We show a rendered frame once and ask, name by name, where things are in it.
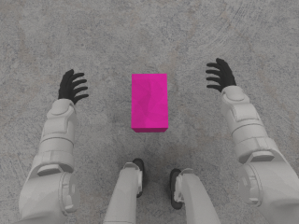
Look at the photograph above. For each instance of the right robot upper arm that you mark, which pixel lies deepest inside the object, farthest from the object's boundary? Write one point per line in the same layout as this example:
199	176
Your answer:
273	188

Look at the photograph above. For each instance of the robot left forearm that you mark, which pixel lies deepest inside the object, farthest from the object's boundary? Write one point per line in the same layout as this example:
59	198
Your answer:
55	154

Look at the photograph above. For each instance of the left robot upper arm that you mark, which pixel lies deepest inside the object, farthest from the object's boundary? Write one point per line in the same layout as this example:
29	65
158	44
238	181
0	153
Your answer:
49	199

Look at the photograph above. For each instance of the robot right forearm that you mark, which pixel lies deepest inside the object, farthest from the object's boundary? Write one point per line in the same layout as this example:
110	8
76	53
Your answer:
252	143

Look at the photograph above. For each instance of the left robot shin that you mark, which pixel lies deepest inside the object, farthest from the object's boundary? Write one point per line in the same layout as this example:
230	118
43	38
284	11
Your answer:
130	165

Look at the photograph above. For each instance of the carton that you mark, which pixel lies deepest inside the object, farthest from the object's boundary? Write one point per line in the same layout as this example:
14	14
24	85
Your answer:
149	106

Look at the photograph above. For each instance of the robot right foot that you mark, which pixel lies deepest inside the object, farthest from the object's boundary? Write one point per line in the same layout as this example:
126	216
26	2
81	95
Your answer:
172	184

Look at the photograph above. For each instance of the robot left hand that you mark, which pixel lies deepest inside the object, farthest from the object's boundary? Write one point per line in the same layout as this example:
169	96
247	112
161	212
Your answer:
67	86

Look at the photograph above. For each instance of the robot right hand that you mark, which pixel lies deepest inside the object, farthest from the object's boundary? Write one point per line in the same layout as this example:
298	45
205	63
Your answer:
225	74

